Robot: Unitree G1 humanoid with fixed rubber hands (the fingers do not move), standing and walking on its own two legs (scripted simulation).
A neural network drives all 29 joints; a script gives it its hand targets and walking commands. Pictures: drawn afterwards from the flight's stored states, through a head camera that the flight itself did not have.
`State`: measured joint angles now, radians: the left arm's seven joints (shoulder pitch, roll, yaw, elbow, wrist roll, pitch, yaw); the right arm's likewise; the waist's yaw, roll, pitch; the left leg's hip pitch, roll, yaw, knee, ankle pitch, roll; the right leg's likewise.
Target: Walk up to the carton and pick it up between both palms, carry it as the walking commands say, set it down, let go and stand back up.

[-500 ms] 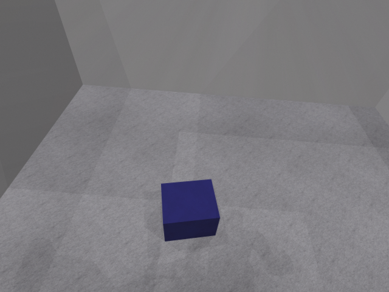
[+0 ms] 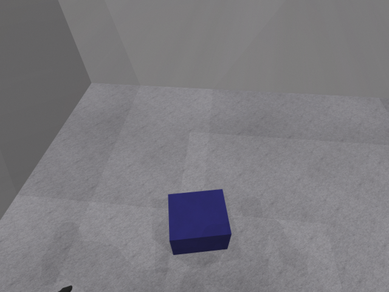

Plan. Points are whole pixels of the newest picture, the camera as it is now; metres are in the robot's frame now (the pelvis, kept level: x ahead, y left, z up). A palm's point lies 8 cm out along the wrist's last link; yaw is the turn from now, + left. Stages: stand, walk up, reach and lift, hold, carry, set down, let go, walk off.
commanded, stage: walk up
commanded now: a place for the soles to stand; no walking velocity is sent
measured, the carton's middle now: (197, 221) +0.54 +0.03 -0.65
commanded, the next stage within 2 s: none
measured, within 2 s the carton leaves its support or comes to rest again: neither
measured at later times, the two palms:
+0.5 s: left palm out of the picture +0.13 +0.30 -0.09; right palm (359, 290) +0.17 -0.30 -0.08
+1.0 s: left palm out of the picture +0.14 +0.29 -0.09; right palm out of the picture +0.07 -0.37 -0.09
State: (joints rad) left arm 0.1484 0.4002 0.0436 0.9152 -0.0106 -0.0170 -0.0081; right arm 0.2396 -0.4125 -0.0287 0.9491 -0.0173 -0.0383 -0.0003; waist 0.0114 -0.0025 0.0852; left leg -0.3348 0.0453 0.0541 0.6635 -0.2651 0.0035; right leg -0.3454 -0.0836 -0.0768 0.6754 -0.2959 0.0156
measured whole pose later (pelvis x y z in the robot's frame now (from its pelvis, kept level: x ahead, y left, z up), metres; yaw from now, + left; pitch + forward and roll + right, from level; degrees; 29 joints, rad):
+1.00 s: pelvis +0.05 -0.04 +0.01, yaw +1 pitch -2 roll +1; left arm 0.11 0.42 0.10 1.03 0.03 0.01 -0.06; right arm 0.25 -0.41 -0.06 1.06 -0.04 -0.04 0.00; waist -0.03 -0.04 0.04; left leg -0.18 0.06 0.03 0.48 -0.28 -0.01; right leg -0.29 -0.05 -0.02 0.62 -0.42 -0.02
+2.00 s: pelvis +0.11 -0.04 +0.02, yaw +8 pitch -2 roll +0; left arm 0.05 0.37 0.05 1.08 0.01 0.01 -0.01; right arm 0.07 -0.37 0.00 1.08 -0.01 0.00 0.01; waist 0.00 -0.02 0.07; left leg -0.21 -0.01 0.01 0.40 -0.15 0.02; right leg -0.06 -0.06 -0.15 0.38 -0.28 0.01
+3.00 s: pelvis +0.10 -0.04 -0.02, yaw +3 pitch +11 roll +0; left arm -0.04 0.26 0.21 0.59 0.01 0.21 -0.02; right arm -0.11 -0.30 -0.09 0.62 -0.07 0.22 0.07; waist 0.05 -0.01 0.07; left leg -0.68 0.04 0.10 0.78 -0.30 0.02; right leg -0.59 -0.05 -0.03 0.82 -0.43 0.02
